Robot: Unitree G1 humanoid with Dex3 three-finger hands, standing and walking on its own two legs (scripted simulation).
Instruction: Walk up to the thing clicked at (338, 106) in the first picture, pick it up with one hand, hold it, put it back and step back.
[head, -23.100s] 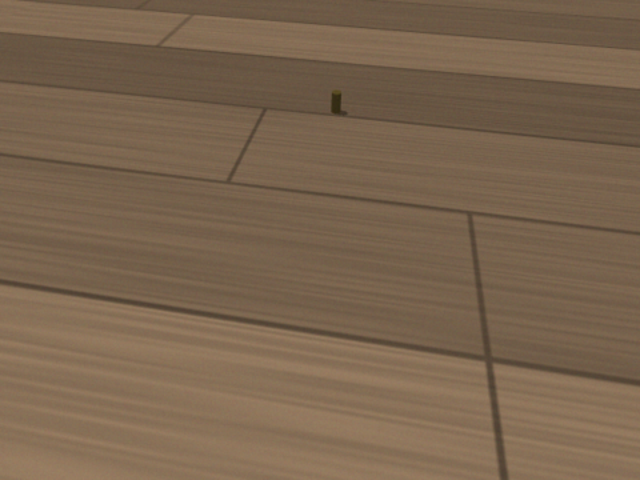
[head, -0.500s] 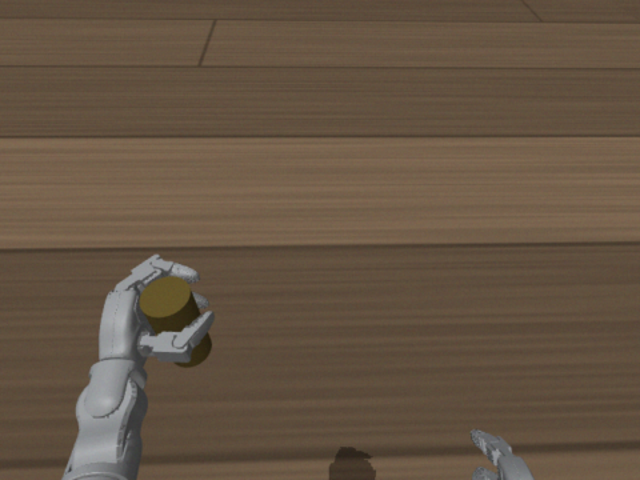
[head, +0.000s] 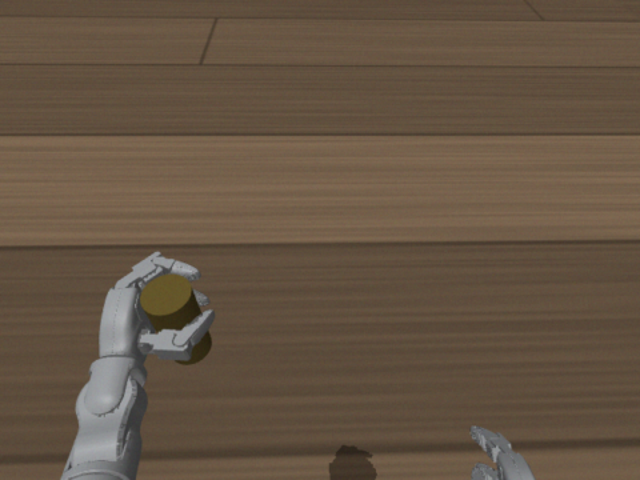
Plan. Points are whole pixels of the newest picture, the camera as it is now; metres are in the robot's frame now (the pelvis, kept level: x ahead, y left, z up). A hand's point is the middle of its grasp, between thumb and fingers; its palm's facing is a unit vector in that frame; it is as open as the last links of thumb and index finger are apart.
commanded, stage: crouch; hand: left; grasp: from the side
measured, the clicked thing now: (179, 322) +0.32 +0.17 +0.02
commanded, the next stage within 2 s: lower in 1.86 s
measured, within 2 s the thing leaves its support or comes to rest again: neither
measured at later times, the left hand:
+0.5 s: hand (199, 354) +0.34 +0.18 -0.11, palm faces +0.07 -1.00 +0.00, open 8.0 cm
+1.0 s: hand (219, 400) +0.34 +0.20 -0.36, palm faces +0.09 -1.00 -0.03, open 8.0 cm
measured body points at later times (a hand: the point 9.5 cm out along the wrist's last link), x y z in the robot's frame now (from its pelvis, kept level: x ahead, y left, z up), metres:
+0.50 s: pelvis -0.02 +0.00 -0.10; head +0.10 +0.02 +0.33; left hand +0.33 +0.23 -0.11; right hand +0.11 -0.27 -0.21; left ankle +0.03 +0.14 -0.70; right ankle +0.00 -0.12 -0.70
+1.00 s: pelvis -0.08 +0.00 -0.31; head +0.12 +0.03 +0.09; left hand +0.33 +0.25 -0.35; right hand +0.06 -0.26 -0.44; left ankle +0.03 +0.14 -0.70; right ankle +0.00 -0.12 -0.70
